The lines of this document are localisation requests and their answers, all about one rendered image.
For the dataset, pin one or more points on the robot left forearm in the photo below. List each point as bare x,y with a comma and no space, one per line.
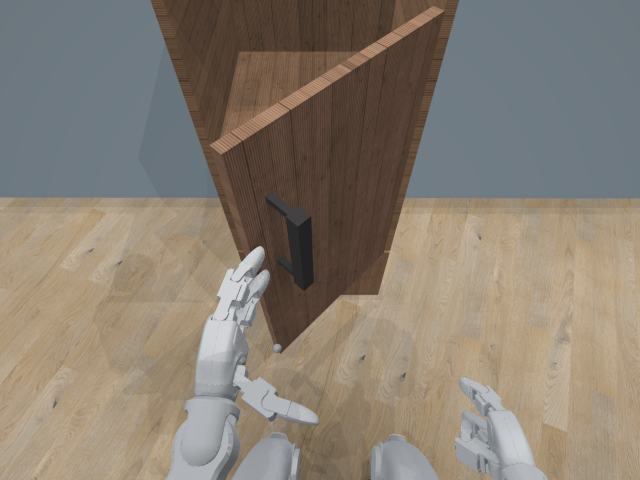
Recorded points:
207,444

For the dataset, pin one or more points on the handle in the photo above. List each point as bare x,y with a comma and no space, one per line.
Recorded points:
300,241

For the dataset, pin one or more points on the left robot hand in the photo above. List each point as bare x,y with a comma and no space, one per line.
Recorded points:
223,343

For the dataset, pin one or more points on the right robot thigh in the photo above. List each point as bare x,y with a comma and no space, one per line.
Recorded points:
397,460

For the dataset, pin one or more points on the robot left shin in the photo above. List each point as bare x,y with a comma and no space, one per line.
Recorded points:
279,435

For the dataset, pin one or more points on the right robot hand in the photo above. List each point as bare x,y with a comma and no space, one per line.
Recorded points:
501,441

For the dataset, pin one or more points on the cupboard door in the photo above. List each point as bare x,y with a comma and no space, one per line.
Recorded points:
337,148

